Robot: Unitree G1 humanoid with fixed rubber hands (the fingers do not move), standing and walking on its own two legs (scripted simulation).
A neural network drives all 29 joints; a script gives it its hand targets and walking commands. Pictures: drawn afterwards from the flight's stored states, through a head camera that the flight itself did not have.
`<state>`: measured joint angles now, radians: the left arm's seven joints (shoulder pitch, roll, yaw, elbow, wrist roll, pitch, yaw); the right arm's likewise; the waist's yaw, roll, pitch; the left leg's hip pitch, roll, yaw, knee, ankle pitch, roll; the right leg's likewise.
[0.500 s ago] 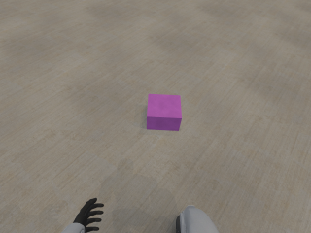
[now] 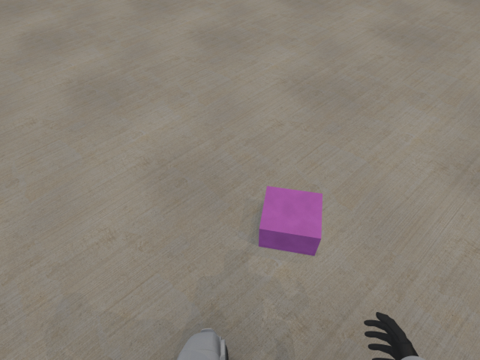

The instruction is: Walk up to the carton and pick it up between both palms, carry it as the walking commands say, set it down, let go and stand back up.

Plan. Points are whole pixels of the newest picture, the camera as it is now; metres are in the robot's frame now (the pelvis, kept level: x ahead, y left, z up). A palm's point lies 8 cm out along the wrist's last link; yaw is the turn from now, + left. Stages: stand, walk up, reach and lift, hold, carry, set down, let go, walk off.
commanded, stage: walk up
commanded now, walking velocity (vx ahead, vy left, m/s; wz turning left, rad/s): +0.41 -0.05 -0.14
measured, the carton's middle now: (290, 220) +0.77 -0.11 -0.69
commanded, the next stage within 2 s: none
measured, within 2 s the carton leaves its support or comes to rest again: neither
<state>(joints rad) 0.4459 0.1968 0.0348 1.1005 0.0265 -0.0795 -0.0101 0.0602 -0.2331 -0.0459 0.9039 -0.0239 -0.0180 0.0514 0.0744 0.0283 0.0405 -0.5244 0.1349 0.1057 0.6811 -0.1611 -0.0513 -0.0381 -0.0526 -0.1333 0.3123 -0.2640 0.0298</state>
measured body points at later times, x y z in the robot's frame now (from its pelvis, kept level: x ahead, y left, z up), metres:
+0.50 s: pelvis +0.14 -0.01 +0.00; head +0.17 +0.01 +0.45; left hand +0.26 +0.23 -0.15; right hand +0.07 -0.26 -0.13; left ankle +0.14 +0.13 -0.74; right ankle +0.19 -0.16 -0.71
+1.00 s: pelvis +0.23 -0.02 -0.01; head +0.25 -0.02 +0.44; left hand +0.20 +0.20 -0.17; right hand +0.28 -0.26 -0.15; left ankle +0.27 +0.08 -0.75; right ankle +0.20 -0.16 -0.74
